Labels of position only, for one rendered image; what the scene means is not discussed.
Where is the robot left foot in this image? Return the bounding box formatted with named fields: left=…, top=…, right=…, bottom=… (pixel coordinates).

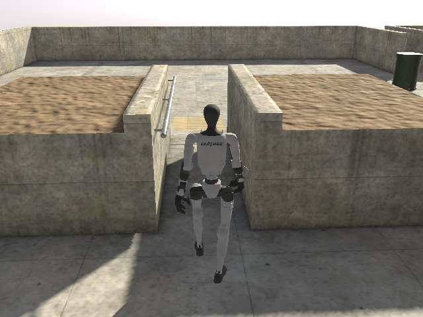
left=194, top=241, right=204, bottom=256

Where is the robot right forearm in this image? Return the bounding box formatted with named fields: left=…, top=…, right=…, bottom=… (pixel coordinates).
left=234, top=159, right=244, bottom=182

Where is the robot left hand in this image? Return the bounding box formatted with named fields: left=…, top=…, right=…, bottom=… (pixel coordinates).
left=175, top=195, right=190, bottom=214

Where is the robot right upper arm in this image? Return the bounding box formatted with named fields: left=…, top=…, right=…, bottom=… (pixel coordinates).
left=225, top=133, right=241, bottom=168

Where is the robot left forearm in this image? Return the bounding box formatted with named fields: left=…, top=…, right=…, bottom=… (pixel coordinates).
left=176, top=161, right=190, bottom=196

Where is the robot right hand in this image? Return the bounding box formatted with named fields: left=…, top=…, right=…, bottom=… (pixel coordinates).
left=229, top=179, right=244, bottom=194

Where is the robot foot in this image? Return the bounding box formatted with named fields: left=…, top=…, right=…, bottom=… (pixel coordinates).
left=213, top=265, right=227, bottom=283
left=194, top=241, right=204, bottom=256

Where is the robot right foot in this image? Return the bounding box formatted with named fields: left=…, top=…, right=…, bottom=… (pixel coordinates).
left=213, top=265, right=227, bottom=283

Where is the robot left upper arm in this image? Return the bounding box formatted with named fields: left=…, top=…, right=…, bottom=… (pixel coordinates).
left=183, top=133, right=198, bottom=171

